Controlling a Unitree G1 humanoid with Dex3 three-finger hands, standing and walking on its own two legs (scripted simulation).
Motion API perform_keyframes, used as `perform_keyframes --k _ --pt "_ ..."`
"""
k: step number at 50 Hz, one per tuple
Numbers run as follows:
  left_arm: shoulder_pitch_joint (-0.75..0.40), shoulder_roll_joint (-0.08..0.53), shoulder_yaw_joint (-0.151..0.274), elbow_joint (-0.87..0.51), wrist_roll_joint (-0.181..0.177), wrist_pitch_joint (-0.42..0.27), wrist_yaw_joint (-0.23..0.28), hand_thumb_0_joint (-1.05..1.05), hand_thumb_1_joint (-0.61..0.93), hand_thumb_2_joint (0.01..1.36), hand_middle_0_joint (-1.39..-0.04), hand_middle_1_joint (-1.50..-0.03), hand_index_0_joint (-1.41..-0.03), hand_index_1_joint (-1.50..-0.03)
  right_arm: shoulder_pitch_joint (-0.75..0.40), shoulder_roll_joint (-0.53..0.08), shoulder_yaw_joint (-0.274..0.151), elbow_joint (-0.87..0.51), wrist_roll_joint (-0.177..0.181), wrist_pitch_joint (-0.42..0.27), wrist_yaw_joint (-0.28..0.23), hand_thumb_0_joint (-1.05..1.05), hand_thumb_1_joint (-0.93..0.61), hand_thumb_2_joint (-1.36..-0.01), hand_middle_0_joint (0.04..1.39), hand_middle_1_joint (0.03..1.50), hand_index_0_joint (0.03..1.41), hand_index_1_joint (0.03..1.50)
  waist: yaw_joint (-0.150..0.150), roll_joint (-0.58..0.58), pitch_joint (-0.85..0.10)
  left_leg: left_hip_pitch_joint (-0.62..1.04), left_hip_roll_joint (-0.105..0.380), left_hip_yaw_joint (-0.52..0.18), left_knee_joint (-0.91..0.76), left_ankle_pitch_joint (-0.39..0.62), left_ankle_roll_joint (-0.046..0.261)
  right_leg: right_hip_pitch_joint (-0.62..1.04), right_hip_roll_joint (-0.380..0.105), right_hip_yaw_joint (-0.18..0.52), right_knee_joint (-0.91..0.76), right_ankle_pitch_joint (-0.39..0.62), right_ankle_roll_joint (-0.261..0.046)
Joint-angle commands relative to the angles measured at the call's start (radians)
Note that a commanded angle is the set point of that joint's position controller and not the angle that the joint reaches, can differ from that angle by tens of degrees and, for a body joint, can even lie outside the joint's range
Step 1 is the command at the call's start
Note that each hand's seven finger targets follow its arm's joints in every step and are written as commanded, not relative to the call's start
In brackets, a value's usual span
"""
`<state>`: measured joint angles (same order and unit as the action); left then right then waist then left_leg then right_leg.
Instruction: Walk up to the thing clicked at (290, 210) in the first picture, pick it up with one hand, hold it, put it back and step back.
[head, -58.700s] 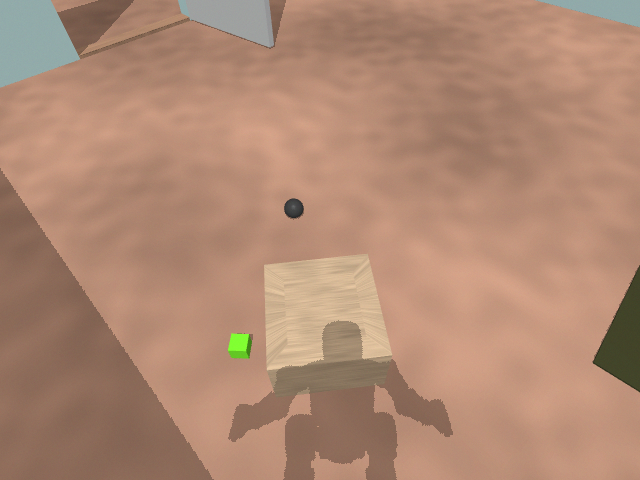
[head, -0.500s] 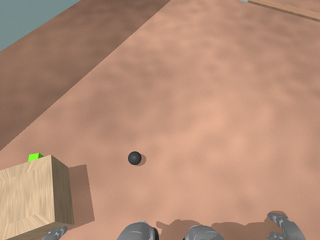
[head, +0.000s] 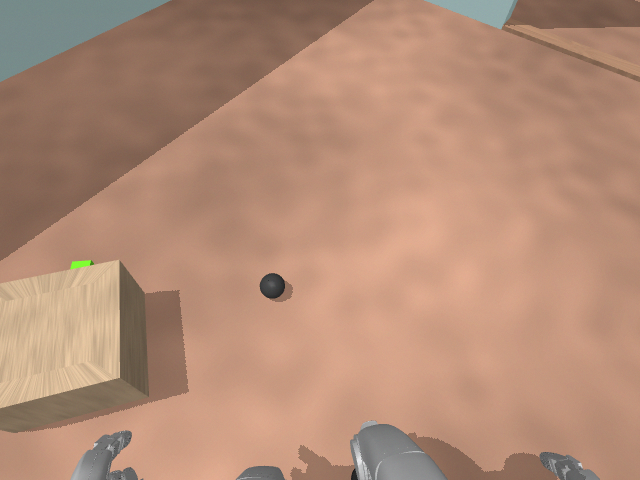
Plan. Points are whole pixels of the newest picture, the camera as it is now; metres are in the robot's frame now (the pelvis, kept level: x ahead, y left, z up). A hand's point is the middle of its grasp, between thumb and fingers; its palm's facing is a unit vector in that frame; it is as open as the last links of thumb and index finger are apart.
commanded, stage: step back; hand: left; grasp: from above
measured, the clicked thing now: (272, 285) +0.70 +0.13 -0.73
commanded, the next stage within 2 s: none
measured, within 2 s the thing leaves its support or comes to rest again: neither
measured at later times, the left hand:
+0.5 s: hand out of the picture -0.04 +0.22 -0.13, palm faces -0.07 -0.91 -0.42, open 7.4 cm
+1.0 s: hand out of the picture -0.23 +0.19 -0.17, palm faces -0.06 -0.91 -0.40, open 7.4 cm
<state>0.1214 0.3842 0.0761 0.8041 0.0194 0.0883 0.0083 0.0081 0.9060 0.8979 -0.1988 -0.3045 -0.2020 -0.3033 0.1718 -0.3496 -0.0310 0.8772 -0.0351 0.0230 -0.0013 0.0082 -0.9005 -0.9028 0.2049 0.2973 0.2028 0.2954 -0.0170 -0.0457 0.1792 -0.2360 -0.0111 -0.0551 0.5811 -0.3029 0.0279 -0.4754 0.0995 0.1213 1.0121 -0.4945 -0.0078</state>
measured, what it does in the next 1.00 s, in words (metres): walks backwards: right foot, then left foot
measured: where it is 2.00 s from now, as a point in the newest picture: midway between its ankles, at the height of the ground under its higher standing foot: outside the picture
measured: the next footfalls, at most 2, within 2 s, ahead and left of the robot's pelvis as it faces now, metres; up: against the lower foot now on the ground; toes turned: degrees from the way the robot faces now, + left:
right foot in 0.28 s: -0.09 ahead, -0.16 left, +0.00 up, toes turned -2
left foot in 0.62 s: -0.17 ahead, +0.08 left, +0.00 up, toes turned -3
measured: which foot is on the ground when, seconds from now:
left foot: down 0.00-0.32, up 0.34-0.60, down 0.62-1.00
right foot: up 0.00-0.26, down 0.28-0.64, up 0.66-0.96, down 0.98-1.00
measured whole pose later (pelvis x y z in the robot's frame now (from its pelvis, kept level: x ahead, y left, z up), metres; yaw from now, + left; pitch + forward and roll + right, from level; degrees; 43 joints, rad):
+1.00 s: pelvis -0.34 -0.07 -0.02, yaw -4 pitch -3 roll -2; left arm 0.16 0.38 0.08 0.85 0.02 0.06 0.01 0.01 0.91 0.90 -0.20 -0.30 -0.20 -0.30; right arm 0.07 -0.43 -0.05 0.79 -0.02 0.04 -0.01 0.01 -0.90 -0.90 0.21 0.30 0.20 0.30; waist 0.01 0.05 0.20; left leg -0.46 0.11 -0.06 0.70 -0.19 -0.02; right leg -0.22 0.05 0.03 0.67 -0.40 0.01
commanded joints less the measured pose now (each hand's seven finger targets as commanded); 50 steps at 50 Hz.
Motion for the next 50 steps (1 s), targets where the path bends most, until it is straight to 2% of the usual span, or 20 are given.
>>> perform_keyframes --k 1,7,13,14,15,16,17,21,24,28,30,31,32,33,34,37,45,48,49,50 --pt "0.069 0.190 0.072 -0.073 -0.007 -0.033 0.006 0.000 0.900 0.900 -0.200 -0.300 -0.200 -0.300 -0.082 -0.257 -0.080 -0.107 0.001 -0.036 -0.036 0.000 -0.900 -0.900 0.200 0.300 0.200 0.300 0.053 0.156 -0.176 0.085 0.227 -0.143 -0.156 0.534 0.151 -0.046 0.025 0.080 0.242 0.030 -0.007" --pt "0.062 0.170 0.060 -0.087 -0.002 -0.046 0.007 0.000 0.900 0.900 -0.200 -0.300 -0.200 -0.300 0.000 -0.279 -0.091 -0.117 0.010 -0.030 -0.043 0.000 -0.900 -0.900 0.200 0.300 0.200 0.300 -0.011 0.216 -0.220 0.227 0.279 -0.158 -0.096 0.536 0.224 -0.016 -0.047 0.035 -0.038 -0.018 0.052" --pt "0.196 0.168 0.066 0.004 0.010 -0.060 -0.004 0.000 0.900 0.900 -0.200 -0.300 -0.200 -0.300 -0.066 -0.315 -0.100 -0.143 0.015 0.000 -0.029 0.000 -0.900 -0.900 0.200 0.300 0.200 0.300 0.040 0.241 -0.275 0.007 0.223 -0.118 -0.013 0.339 0.136 0.327 -0.076 -0.121 -0.567 0.244 -0.007" --pt "0.221 0.183 0.070 0.010 0.015 -0.064 -0.003 0.000 0.900 0.900 -0.200 -0.300 -0.200 -0.300 -0.082 -0.291 -0.092 -0.147 0.024 0.003 -0.026 0.000 -0.900 -0.900 0.200 0.300 0.200 0.300 0.055 0.208 -0.282 -0.053 0.185 -0.104 0.015 0.241 0.089 0.366 -0.096 -0.080 -0.587 0.296 -0.027" --pt "0.208 0.246 0.086 0.003 0.029 -0.068 -0.006 0.000 0.900 0.900 -0.200 -0.300 -0.200 -0.300 -0.070 -0.252 -0.081 -0.155 0.030 0.005 -0.026 0.000 -0.900 -0.900 0.200 0.300 0.200 0.300 0.041 0.038 -0.257 -0.213 0.084 -0.085 0.131 0.072 0.033 0.391 -0.220 0.137 -0.612 0.274 -0.067" --pt "0.136 0.343 0.105 -0.038 0.019 -0.061 -0.009 0.000 0.900 0.900 -0.200 -0.300 -0.200 -0.300 -0.113 -0.212 -0.076 -0.174 0.037 0.003 -0.038 0.000 -0.900 -0.900 0.200 0.300 0.200 0.300 0.077 -0.229 -0.194 -0.267 -0.093 0.003 0.355 -0.256 -0.021 0.199 -0.411 0.357 -0.708 0.249 -0.219" --pt "0.031 0.384 0.107 -0.082 0.029 -0.062 -0.005 0.000 0.900 0.900 -0.200 -0.300 -0.200 -0.300 -0.081 -0.252 -0.092 -0.156 0.031 0.008 -0.048 0.000 -0.900 -0.900 0.200 0.300 0.200 0.300 0.065 -0.281 -0.133 -0.189 -0.057 -0.067 0.560 -0.330 -0.042 -0.009 -0.525 0.476 -0.761 0.213 -0.306" --pt "-0.072 0.221 0.077 -0.107 0.026 -0.068 0.010 0.000 0.900 0.900 -0.200 -0.300 -0.200 -0.300 0.019 -0.220 -0.071 -0.089 0.041 -0.003 -0.035 0.000 -0.900 -0.900 0.200 0.300 0.200 0.300 -0.006 -0.120 -0.131 -0.231 -0.117 -0.079 0.608 -0.171 -0.029 0.148 -0.289 0.070 -0.599 0.517 -0.175" --pt "0.020 0.210 0.072 -0.108 0.035 -0.063 0.016 0.000 0.900 0.900 -0.200 -0.300 -0.200 -0.300 0.017 -0.209 -0.056 -0.104 0.035 -0.018 -0.042 0.000 -0.900 -0.900 0.200 0.300 0.200 0.300 0.051 -0.132 -0.184 -0.263 -0.088 -0.038 0.427 -0.202 -0.045 0.338 -0.267 0.054 -0.529 0.642 -0.175" --pt "0.039 0.201 0.070 -0.125 0.021 -0.046 0.025 0.000 0.900 0.900 -0.200 -0.300 -0.200 -0.300 0.059 -0.193 -0.060 -0.098 0.016 -0.032 -0.044 0.000 -0.900 -0.900 0.200 0.300 0.200 0.300 0.050 -0.164 -0.258 -0.199 -0.008 0.020 0.020 -0.146 -0.034 0.510 -0.311 0.066 -0.401 0.778 -0.179" --pt "0.024 0.205 0.063 -0.140 0.004 -0.028 0.015 0.000 0.900 0.900 -0.200 -0.300 -0.200 -0.300 0.117 -0.196 -0.073 -0.068 0.007 -0.036 -0.043 0.000 -0.900 -0.900 0.200 0.300 0.200 0.300 0.024 -0.116 -0.274 -0.034 -0.025 0.077 -0.256 0.146 -0.029 0.418 -0.273 0.030 -0.302 0.705 -0.135" --pt "0.027 0.174 0.050 -0.147 0.000 -0.020 0.010 0.000 0.900 0.900 -0.200 -0.300 -0.200 -0.300 0.116 -0.232 -0.086 -0.066 -0.005 -0.037 -0.043 0.000 -0.900 -0.900 0.200 0.300 0.200 0.300 0.032 -0.057 -0.279 0.065 0.040 -0.039 -0.234 0.243 -0.007 0.269 -0.240 0.034 -0.282 0.535 -0.091" --pt "0.055 0.137 0.043 -0.152 -0.007 -0.019 0.005 0.000 0.900 0.900 -0.200 -0.300 -0.200 -0.300 0.088 -0.322 -0.105 -0.077 -0.015 -0.035 -0.043 0.000 -0.900 -0.900 0.200 0.300 0.200 0.300 0.051 0.169 -0.274 0.153 0.244 -0.312 -0.233 0.369 0.069 0.048 -0.114 -0.044 -0.146 0.211 -0.042" --pt "-0.017 0.176 0.054 -0.162 -0.007 -0.018 0.019 0.000 0.900 0.900 -0.200 -0.300 -0.200 -0.300 0.043 -0.421 -0.117 -0.100 -0.008 -0.030 -0.033 0.000 -0.900 -0.900 0.200 0.300 0.200 0.300 0.003 0.279 -0.234 -0.013 0.402 -0.452 -0.238 0.411 0.227 0.026 -0.033 -0.033 0.018 -0.134 -0.013" --pt "-0.055 0.211 0.066 -0.156 0.007 -0.017 0.024 0.000 0.900 0.900 -0.200 -0.300 -0.200 -0.300 0.010 -0.432 -0.125 -0.109 -0.010 -0.037 -0.040 0.000 -0.900 -0.900 0.200 0.300 0.200 0.300 -0.018 0.296 -0.189 -0.134 0.463 -0.536 -0.264 0.383 0.292 0.066 -0.053 0.066 0.171 -0.165 -0.007" --pt "0.044 0.193 0.068 -0.098 -0.011 -0.019 0.011 0.000 0.900 0.900 -0.200 -0.300 -0.200 -0.300 -0.071 -0.286 -0.082 -0.124 -0.013 -0.041 -0.048 0.000 -0.900 -0.900 0.200 0.300 0.200 0.300 0.066 0.160 -0.182 -0.011 0.268 -0.184 -0.151 0.571 0.199 -0.005 -0.008 0.098 0.286 -0.033 -0.014" --pt "0.055 0.165 0.048 -0.074 -0.001 -0.056 0.007 0.000 0.900 0.900 -0.200 -0.300 -0.200 -0.300 0.001 -0.287 -0.085 -0.120 -0.003 -0.007 -0.038 0.000 -0.900 -0.900 0.200 0.300 0.200 0.300 -0.005 0.257 -0.267 0.177 0.235 -0.125 -0.021 0.538 0.194 0.090 -0.087 -0.067 -0.306 -0.005 0.033" --pt "0.172 0.168 0.051 0.009 0.006 -0.068 0.010 0.000 0.900 0.900 -0.200 -0.300 -0.200 -0.300 -0.057 -0.300 -0.079 -0.128 0.017 0.020 -0.025 0.000 -0.900 -0.900 0.200 0.300 0.200 0.300 0.050 0.252 -0.320 0.051 0.180 -0.076 0.072 0.380 0.124 0.310 -0.067 -0.148 -0.648 0.274 0.002" --pt "0.174 0.220 0.067 0.022 0.018 -0.070 0.009 0.000 0.900 0.900 -0.200 -0.300 -0.200 -0.300 -0.065 -0.253 -0.065 -0.136 0.023 0.021 -0.023 0.000 -0.900 -0.900 0.200 0.300 0.200 0.300 0.044 0.158 -0.282 -0.127 0.118 -0.071 0.130 0.190 0.066 0.360 -0.128 -0.017 -0.605 0.298 -0.018" --pt "0.180 0.312 0.089 0.008 0.029 -0.070 0.007 0.000 0.900 0.900 -0.200 -0.300 -0.200 -0.300 -0.068 -0.200 -0.051 -0.164 0.024 0.018 -0.025 0.000 -0.900 -0.900 0.200 0.300 0.200 0.300 0.054 -0.111 -0.239 -0.352 -0.031 -0.028 0.266 -0.143 0.008 0.356 -0.317 0.267 -0.645 0.243 -0.086"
